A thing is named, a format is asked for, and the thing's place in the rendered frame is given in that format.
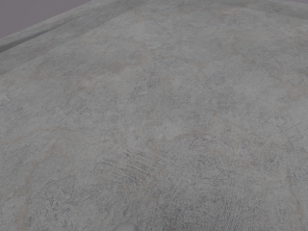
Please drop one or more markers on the left robot thigh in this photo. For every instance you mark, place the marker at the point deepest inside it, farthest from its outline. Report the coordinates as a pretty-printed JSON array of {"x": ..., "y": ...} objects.
[{"x": 127, "y": 226}]

